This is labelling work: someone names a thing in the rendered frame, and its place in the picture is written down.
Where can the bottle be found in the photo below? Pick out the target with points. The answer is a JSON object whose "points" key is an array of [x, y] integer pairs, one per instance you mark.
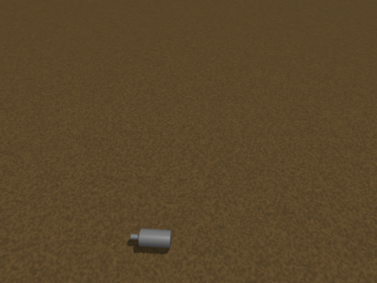
{"points": [[153, 238]]}

